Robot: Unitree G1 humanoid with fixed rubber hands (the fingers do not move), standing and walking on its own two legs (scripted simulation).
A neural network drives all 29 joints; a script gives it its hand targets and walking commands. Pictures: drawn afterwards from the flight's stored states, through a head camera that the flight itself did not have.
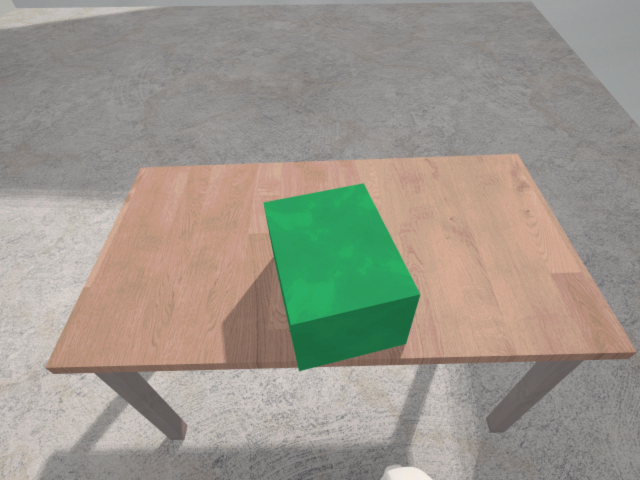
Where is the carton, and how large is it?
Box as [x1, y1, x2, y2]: [263, 183, 419, 370]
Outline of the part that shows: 363,183 263,202 275,264 299,370 388,348 406,342 419,297 419,293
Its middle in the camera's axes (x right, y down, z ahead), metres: +0.03 +0.06 +0.70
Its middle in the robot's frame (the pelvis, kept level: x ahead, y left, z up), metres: +0.48 +0.00 -0.09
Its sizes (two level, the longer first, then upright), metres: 0.263 0.195 0.158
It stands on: a table, 0.58 m high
